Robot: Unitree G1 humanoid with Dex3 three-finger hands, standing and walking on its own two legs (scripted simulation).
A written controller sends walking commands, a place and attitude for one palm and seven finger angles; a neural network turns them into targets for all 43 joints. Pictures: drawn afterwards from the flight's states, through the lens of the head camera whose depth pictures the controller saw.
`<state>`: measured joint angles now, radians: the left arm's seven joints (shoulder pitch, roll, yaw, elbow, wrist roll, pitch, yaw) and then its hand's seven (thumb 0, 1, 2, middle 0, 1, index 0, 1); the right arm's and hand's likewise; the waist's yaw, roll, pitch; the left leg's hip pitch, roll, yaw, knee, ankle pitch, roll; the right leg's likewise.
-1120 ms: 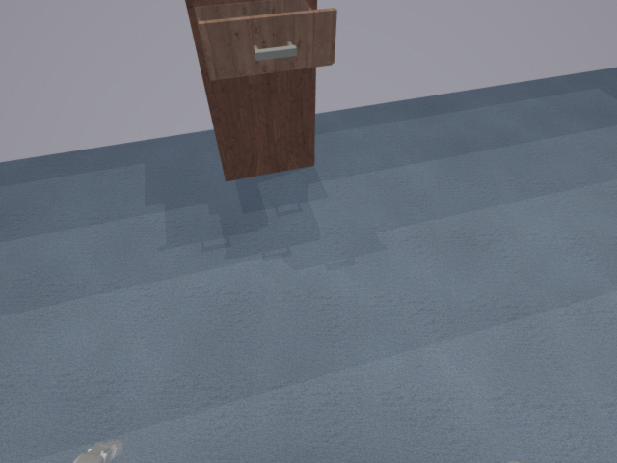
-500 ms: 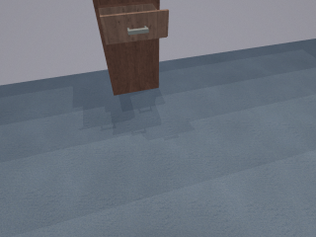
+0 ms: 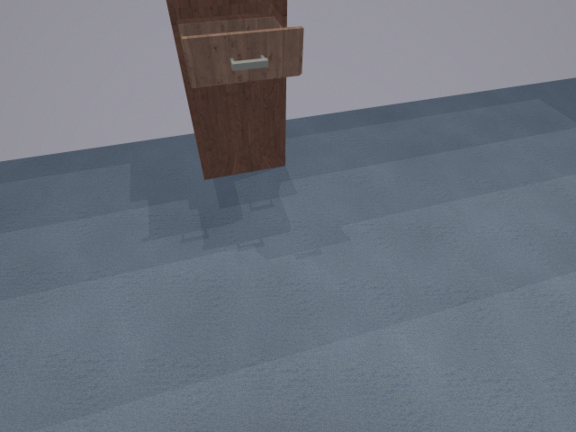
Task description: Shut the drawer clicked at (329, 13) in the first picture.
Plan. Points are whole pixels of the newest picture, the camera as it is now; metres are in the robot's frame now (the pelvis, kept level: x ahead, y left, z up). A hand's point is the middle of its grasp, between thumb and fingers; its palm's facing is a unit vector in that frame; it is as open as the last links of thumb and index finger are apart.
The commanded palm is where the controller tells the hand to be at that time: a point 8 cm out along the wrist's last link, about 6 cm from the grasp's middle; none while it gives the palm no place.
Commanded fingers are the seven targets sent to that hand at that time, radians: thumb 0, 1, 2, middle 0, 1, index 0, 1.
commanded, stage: look at it before walking up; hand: left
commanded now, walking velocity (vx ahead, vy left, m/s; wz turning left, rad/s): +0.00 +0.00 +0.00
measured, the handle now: (248, 61) +1.22 +0.20 -0.03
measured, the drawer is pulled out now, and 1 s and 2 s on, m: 0.29 0.29 0.29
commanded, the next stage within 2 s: walk to a spot facing it in 0.32 s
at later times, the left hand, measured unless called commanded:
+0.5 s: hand out of the picture +0.06 +0.25 -0.16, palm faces -0.03 -0.95 -0.33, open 7.4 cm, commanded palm none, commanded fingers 0.00 0.90 0.90 -0.20 -0.30 -0.20 -0.30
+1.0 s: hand out of the picture +0.05 +0.15 -0.17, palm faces -0.07 -0.99 -0.14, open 7.4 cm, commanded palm none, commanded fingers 0.00 0.90 0.90 -0.20 -0.30 -0.20 -0.30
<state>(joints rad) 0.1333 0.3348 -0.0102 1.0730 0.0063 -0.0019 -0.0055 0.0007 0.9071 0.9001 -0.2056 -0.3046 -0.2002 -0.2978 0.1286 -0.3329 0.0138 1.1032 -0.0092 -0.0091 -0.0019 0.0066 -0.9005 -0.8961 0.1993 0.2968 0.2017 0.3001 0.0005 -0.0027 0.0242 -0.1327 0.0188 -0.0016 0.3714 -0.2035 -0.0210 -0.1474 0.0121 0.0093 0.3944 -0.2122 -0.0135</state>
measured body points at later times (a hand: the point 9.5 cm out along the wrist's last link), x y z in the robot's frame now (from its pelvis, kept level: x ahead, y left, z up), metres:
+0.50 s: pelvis +0.00 +0.01 +0.00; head +0.00 +0.01 +0.45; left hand +0.06 +0.30 -0.14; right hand +0.07 -0.28 -0.14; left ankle +0.00 +0.13 -0.75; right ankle +0.00 -0.11 -0.75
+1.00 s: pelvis +0.13 -0.01 -0.01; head +0.15 -0.01 +0.44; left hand +0.05 +0.20 -0.16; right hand +0.16 -0.25 -0.16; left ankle +0.22 +0.11 -0.69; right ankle +0.02 -0.10 -0.75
